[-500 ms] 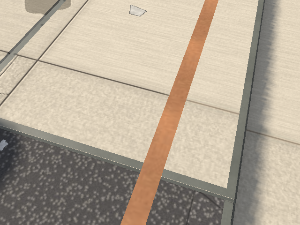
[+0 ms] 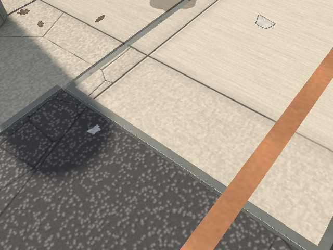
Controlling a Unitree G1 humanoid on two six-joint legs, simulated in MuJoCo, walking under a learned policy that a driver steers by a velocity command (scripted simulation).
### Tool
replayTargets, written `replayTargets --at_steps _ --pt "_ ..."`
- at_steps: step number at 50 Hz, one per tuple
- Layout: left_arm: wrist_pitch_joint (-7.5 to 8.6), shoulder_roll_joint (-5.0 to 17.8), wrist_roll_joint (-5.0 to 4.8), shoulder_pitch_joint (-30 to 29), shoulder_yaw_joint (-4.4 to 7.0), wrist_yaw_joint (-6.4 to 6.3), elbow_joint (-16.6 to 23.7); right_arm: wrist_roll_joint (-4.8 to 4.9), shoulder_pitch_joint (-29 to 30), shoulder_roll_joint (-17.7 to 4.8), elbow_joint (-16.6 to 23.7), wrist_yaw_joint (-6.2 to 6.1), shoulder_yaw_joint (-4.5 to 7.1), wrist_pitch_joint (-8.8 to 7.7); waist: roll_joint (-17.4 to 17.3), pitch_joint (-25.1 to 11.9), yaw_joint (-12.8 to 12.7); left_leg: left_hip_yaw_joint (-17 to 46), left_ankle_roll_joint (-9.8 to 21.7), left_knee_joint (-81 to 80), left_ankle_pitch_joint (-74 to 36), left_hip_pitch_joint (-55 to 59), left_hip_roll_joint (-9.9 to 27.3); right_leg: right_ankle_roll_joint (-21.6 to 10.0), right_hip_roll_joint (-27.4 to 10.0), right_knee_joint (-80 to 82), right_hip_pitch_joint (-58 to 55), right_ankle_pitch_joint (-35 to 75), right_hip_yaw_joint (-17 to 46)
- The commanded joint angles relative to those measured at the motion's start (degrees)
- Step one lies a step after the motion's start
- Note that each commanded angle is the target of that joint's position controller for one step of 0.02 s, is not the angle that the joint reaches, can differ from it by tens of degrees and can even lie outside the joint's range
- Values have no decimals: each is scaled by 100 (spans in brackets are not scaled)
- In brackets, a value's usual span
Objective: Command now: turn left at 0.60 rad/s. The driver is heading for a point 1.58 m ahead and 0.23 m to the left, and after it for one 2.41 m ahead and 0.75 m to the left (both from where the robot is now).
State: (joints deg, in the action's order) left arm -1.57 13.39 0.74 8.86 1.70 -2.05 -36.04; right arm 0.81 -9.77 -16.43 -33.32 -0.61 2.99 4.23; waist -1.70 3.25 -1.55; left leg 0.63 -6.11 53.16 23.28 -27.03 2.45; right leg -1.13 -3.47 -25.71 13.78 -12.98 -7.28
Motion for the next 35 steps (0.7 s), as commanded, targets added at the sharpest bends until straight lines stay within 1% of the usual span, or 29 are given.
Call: replayTargets --at_steps 1,2,3,4,5,6,7,8,9,10,11,12,14,17,19,20,23,25,27,28,29,30,31,32,33,34,35 --pt "85 1219 -83 -85 402 42 275 -21 255 -472 545 45 111 -106 1305 -785 -114 -345 213 -812 31 177 -43 -1283 -1474 545 -858 2304 919" --pt "91 1238 -120 -122 417 45 234 1 148 -517 517 73 145 -100 1319 -818 -51 -370 330 -1189 -78 335 -57 -1203 -1514 405 -889 2281 906" --pt "92 1240 -186 -176 423 41 193 2 -11 -492 456 101 161 -101 1278 -829 69 -455 481 -1774 -402 633 -114 -1072 -1487 202 -828 2240 802" --pt "90 1186 -255 -156 414 34 116 4 -272 -488 337 119 193 -114 1189 -864 203 -580 673 -2503 -953 1115 -264 -859 -1364 -134 -663 2022 607" --pt "100 1023 -240 174 381 50 -45 3 -542 -700 245 97 290 -139 740 -935 246 -301 873 -2991 -1659 1880 -293 -472 -1119 -736 -133 1293 296" --pt "117 660 -9 165 274 88 86 6 -744 -1325 313 15 470 -169 -843 -957 182 1499 1363 -3186 -3440 2875 953 125 -515 -2365 1363 -905 -239" --pt "133 658 93 -298 244 68 435 -144 -492 -1577 518 16 467 -261 -1626 -935 242 2867 2514 -3181 -3997 2623 1948 490 233 -3554 2628 -2455 259" --pt "133 913 -7 -605 328 42 446 -192 -540 -1239 527 60 401 -366 -1018 -1092 556 2711 2645 -3368 -3281 2406 1788 520 166 -4167 2656 -2306 856" --pt "120 932 -82 -611 347 44 407 -161 -290 -1027 489 48 322 -422 -842 -826 387 2270 2316 -3335 -2773 2212 1442 502 85 -4304 2699 -1863 980" --pt "113 880 -50 -484 362 12 287 -79 -1 -900 520 11 303 -420 -610 -741 251 2010 2025 -3289 -2397 2090 1123 518 42 -4200 2681 -1473 1066" --pt "99 928 -6 -456 386 -16 274 -5 206 -807 561 -21 258 -397 -643 -682 180 1870 1917 -3254 -2563 1944 994 570 64 -4149 2613 -1196 1078" --pt "98 916 6 -393 392 -4 246 -13 288 -766 590 -65 219 -379 -661 -756 97 1769 1898 -3218 -2848 1745 865 609 161 -4260 2361 -945 1036" --pt "108 851 -28 -243 375 17 194 -76 265 -730 618 -122 194 -358 -624 -934 57 1740 1946 -3165 -3015 1710 769 660 301 -4211 2167 -684 994" --pt "99 741 -48 -376 317 5 250 -78 62 -791 591 -176 212 -331 -609 -929 158 2014 1995 -3124 -2792 1861 752 687 387 -3547 2178 -682 1050" --pt "122 693 -61 -486 286 13 290 -78 13 -856 593 -192 243 -297 -610 -940 227 2226 1992 -3072 -2550 1908 739 671 418 -3045 2069 -768 1104" --pt "128 687 -70 -460 276 25 272 -90 36 -856 597 -194 239 -281 -611 -965 236 2272 1992 -3047 -2448 1906 757 656 411 -2856 1955 -807 1099" --pt "148 668 -102 -440 262 54 262 -108 29 -813 550 -148 210 -266 -660 -926 321 2427 2020 -2971 -2479 1700 753 575 399 -2380 1449 -1042 1040" --pt "175 652 -132 -425 255 93 276 -94 78 -762 517 -106 181 -248 -711 -889 339 2552 2013 -2940 -2577 1630 720 504 403 -2034 1151 -1147 994" --pt "214 623 -150 -331 251 153 261 -61 163 -692 477 -74 147 -234 -703 -883 274 2650 1963 -2865 -2732 1629 662 424 406 -1439 809 -1033 957" --pt "241 563 -141 -194 244 193 212 -24 268 -622 463 -65 116 -228 -667 -885 145 2590 1869 -2772 -2763 1566 555 358 417 -815 475 -674 903" --pt "280 484 -95 -21 226 231 149 18 313 -520 431 -60 79 -232 -598 -876 -11 2473 1698 -2702 -2645 1373 396 249 412 88 -60 100 866" --pt "311 648 24 13 241 235 172 -8 90 -428 361 -55 62 -272 -303 -884 50 2246 1389 -2535 -2083 1024 190 66 10 371 -581 958 1226" --pt "310 1022 143 -70 283 207 288 -118 -279 -285 300 -50 29 -326 813 -955 355 1515 1014 -1670 -624 528 -405 -384 -954 466 -968 2237 2107" --pt "326 956 177 -212 255 213 192 -109 -114 -457 343 -74 91 -361 1800 -671 417 839 680 -1492 588 392 -701 -1296 -1577 719 -184 2282 2867" --pt "368 626 133 -470 167 211 312 -167 23 -725 268 -98 165 -363 1457 -577 271 763 430 -870 870 562 -493 -1465 -1559 847 -59 2058 2820" --pt "366 609 91 -449 168 169 274 -120 230 -707 272 -97 192 -358 1270 -569 181 661 323 -539 801 333 -492 -1357 -1380 788 -270 1965 2701" --pt "363 697 36 -391 185 126 255 -114 232 -595 179 -111 189 -313 1043 -595 137 614 186 -222 863 186 -430 -1280 -1246 719 -451 2016 2518"
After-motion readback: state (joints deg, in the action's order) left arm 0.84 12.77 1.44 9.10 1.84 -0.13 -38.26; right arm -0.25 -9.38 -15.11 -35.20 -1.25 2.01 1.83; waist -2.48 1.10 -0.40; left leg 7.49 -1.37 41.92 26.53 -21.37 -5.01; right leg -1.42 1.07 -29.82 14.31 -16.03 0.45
